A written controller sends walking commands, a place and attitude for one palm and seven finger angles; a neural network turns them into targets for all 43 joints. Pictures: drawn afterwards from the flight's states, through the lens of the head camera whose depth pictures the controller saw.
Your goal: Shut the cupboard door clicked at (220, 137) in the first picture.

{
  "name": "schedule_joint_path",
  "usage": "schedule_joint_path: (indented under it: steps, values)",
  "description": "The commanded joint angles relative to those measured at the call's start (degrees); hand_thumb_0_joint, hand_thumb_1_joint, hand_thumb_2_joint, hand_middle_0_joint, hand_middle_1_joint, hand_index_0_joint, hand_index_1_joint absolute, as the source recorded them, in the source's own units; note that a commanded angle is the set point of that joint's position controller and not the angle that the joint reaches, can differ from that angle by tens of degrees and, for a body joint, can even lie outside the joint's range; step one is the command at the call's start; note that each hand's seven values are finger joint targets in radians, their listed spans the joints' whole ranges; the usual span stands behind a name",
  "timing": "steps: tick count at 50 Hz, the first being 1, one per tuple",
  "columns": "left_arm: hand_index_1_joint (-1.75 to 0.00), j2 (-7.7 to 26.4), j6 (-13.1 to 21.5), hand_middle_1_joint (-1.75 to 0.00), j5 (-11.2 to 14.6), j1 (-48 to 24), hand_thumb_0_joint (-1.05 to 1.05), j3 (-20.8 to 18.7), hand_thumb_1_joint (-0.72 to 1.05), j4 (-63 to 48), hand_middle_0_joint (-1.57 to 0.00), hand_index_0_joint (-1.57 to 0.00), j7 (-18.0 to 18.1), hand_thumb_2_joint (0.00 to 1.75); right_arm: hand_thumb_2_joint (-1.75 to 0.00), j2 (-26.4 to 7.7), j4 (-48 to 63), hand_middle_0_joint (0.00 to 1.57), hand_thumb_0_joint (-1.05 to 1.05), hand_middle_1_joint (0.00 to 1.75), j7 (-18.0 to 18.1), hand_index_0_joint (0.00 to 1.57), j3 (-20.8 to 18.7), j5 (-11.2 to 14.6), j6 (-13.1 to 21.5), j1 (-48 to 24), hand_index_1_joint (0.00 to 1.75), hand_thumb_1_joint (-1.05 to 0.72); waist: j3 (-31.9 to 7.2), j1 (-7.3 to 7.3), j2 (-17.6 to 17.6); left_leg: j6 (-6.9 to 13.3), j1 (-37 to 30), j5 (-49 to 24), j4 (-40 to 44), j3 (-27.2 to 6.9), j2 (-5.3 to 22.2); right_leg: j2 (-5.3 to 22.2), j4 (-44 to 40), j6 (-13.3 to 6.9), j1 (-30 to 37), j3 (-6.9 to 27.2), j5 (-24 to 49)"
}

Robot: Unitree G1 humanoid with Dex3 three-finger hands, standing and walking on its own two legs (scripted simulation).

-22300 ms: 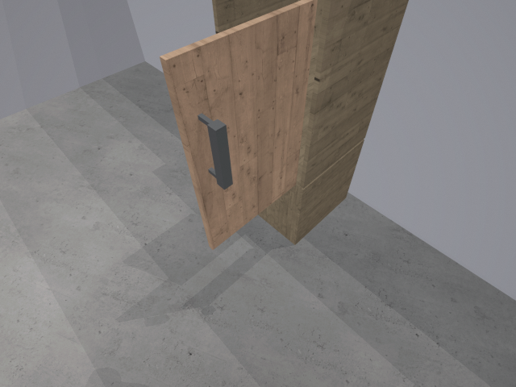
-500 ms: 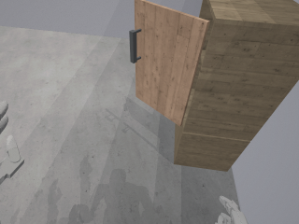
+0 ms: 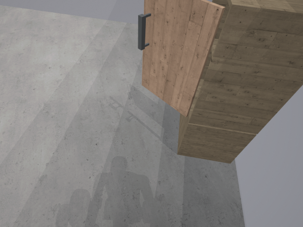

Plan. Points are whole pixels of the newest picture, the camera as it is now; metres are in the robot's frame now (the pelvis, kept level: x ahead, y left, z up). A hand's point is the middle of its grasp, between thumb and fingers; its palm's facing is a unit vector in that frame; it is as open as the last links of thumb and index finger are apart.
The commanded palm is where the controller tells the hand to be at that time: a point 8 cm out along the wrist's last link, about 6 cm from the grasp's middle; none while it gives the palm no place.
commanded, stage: let the arm hang, fingers relaxed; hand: left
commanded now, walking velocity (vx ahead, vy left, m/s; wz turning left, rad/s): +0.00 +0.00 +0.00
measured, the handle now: (144, 31) +0.95 +0.09 +0.04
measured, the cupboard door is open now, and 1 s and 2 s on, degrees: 55 55 55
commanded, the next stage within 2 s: look to check the result in 0.62 s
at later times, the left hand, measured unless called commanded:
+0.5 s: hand out of the picture -0.01 +0.15 -0.18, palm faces +0.01 -0.99 -0.14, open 7.3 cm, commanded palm none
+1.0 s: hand out of the picture -0.01 +0.16 -0.18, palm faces +0.01 -0.98 -0.18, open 7.4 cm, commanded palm none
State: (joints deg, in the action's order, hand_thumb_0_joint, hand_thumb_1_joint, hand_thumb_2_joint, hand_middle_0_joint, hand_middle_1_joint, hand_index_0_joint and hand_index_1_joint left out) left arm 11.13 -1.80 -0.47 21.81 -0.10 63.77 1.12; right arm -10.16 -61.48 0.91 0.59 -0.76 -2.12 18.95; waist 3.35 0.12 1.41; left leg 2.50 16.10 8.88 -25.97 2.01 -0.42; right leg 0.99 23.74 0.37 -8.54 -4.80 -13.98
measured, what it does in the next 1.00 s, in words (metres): stands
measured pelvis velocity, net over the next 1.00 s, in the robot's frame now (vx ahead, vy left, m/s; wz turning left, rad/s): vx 0.02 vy -0.01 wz -0.02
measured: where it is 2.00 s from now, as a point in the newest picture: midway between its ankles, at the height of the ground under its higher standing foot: outside the picture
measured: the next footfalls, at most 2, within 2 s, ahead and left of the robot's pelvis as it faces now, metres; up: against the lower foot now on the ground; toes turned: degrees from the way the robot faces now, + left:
none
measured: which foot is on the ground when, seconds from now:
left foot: down 0.00-1.00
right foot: down 0.00-1.00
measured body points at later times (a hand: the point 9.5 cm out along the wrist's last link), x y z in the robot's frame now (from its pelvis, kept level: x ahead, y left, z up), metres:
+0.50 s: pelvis +0.00 +0.00 +0.00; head +0.00 +0.00 +0.45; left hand -0.01 +0.20 -0.16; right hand -0.02 -0.21 -0.16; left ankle +0.06 +0.09 -0.74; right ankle -0.01 -0.12 -0.74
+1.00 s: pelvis +0.02 -0.01 +0.00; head +0.02 -0.01 +0.45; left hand -0.01 +0.21 -0.16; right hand +0.00 -0.22 -0.16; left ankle +0.06 +0.09 -0.74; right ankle -0.01 -0.13 -0.74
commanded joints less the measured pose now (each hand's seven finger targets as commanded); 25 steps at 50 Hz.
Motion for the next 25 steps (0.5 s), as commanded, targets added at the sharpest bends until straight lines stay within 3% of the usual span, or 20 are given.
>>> schedule_joint_path:
  steps: [1,4,9,18,25]
  values:
    - [-0.3,3.61,1.99,-0.3,-0.17,2.11,0.0,-0.89,0.9,-0.49,-0.2,-0.2,0.54,0.9,-0.9,-5.61,1.65,0.2,0.0,0.3,1.04,0.2,-1.62,0.07,1.51,1.41,0.3,-0.9,0.22,0.69,-2.35,-0.12,-2.01,7.39,8.2,-8.03,5.96,4.58,-6.47,-2.85,-3.99,6.23,-3.92]
    - [-0.3,2.3,1.86,-0.3,-0.19,3.61,0.0,-0.67,0.9,1.06,-0.2,-0.2,0.77,0.9,-0.9,-4.69,0.26,0.2,0.0,0.3,1.19,0.2,-1.62,0.02,1.27,2.54,0.3,-0.9,2.2,0.69,-1.04,-0.08,-1.92,9.26,8.47,-7.71,5.81,4.33,-6.64,-2.62,-5.98,6.25,-6.02]
    - [-0.3,1.03,1.83,-0.3,-0.32,5.09,0.0,-0.77,0.9,1.83,-0.2,-0.2,1.14,0.9,-0.9,-3.59,-0.77,0.2,0.0,0.3,1.27,0.2,-1.68,-0.09,1.45,3.73,0.3,-0.9,2.09,0.52,-0.16,0.2,-1.32,10.28,9.5,-8.27,5.99,3.81,-5.12,-2.39,-5.96,6.01,-5.47]
    - [-0.3,-0.02,1.87,-0.3,-0.54,4.76,0.0,-1.16,0.9,1.23,-0.2,-0.2,1.4,0.9,-0.9,-1.76,-1.46,0.2,0.0,0.3,1.15,0.2,-1.66,-0.23,1.56,4.05,0.3,-0.9,4.79,0.44,-1.2,-0.01,0.35,11.02,10.09,-7.8,5.47,3.71,-4.89,-2.25,-7.59,6.34,-5.97]
    - [-0.3,0.67,2.3,-0.3,-0.48,3.69,0.0,-1.46,0.9,0.37,-0.2,-0.2,1.33,0.9,-0.9,-1.64,-1.02,0.2,0.0,0.3,1.1,0.2,-1.69,-0.16,1.94,4.1,0.3,-0.9,3.0,0.36,-1.23,-0.26,-0.74,6.43,8.32,-6.58,4.96,4.24,-5.46,-2.62,-6.1,6.56,-3.94]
